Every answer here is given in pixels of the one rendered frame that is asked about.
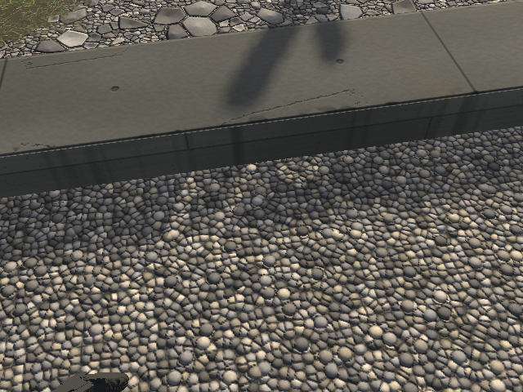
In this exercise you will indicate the left robot hand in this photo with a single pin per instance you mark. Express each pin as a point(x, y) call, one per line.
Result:
point(98, 382)

